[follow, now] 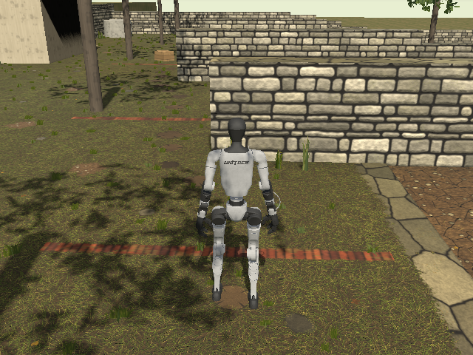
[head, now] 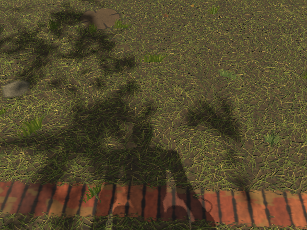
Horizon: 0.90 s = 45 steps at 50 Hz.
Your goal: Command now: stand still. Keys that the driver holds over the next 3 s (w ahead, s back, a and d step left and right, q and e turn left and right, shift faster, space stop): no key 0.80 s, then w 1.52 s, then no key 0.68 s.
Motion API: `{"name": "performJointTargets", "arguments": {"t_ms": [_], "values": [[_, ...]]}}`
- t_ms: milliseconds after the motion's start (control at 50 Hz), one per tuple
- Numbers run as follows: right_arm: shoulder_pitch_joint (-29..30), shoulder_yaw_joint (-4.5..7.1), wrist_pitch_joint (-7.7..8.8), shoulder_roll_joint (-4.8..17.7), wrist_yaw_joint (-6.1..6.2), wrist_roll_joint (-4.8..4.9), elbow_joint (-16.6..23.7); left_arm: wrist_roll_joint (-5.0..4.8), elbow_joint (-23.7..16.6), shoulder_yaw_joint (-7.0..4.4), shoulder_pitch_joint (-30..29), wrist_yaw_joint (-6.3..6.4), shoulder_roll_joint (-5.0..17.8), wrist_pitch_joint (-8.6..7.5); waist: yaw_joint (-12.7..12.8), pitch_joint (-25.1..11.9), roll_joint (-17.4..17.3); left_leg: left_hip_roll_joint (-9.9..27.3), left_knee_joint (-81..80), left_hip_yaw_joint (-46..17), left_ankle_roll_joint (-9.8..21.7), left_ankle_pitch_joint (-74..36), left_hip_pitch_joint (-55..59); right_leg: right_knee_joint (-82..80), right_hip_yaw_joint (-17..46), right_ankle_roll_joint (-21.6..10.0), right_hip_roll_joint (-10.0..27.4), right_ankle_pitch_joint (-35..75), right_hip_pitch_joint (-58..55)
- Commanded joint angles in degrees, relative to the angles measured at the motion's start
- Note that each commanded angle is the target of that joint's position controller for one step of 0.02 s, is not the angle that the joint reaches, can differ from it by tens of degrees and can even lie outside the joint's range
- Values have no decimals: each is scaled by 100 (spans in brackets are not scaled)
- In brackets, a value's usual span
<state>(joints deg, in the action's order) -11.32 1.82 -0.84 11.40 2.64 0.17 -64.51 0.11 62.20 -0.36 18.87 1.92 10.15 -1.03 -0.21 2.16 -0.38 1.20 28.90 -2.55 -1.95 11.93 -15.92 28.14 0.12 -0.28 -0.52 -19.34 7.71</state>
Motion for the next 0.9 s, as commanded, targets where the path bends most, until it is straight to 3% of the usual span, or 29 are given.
{"name": "performJointTargets", "arguments": {"t_ms": [20,800,820,860,900], "values": [[-181,74,32,554,18,1,121,-3,-59,-77,489,16,504,-26,3,125,40,30,-292,33,218,-789,568,-690,98,-69,143,664,826],[-474,41,29,411,40,21,138,-22,-51,-66,898,27,334,-48,9,197,50,4,-241,28,225,-866,539,-667,57,-55,142,741,841],[-569,23,24,338,40,16,84,-25,10,-61,1015,34,293,-39,14,65,92,-86,-207,130,225,-307,593,-734,32,-85,109,155,788],[-568,55,34,369,44,65,89,-94,-44,-157,990,74,571,-7,56,347,412,-434,265,501,265,1496,116,-956,365,-381,249,-1756,971],[-194,40,184,270,-10,76,306,-166,-119,-271,1177,86,911,-60,253,805,925,-449,1117,684,321,1641,-784,-1599,1544,-895,1091,-3041,943]]}}
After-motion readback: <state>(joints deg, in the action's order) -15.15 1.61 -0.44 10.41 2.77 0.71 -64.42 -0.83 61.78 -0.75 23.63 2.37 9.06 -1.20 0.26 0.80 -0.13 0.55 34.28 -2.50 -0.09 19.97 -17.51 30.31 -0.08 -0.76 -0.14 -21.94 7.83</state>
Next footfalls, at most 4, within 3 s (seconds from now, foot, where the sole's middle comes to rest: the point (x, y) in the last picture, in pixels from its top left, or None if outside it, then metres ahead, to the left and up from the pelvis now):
1.54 right None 0.48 -0.10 -0.77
2.10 left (132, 170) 0.80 0.14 -0.77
2.58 right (174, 129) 1.05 -0.08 -0.77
2.88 left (129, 141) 0.97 0.16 -0.77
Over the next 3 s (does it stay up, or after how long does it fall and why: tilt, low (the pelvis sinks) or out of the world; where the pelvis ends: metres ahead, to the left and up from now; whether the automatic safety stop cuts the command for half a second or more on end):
stays up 0.94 0.02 0.00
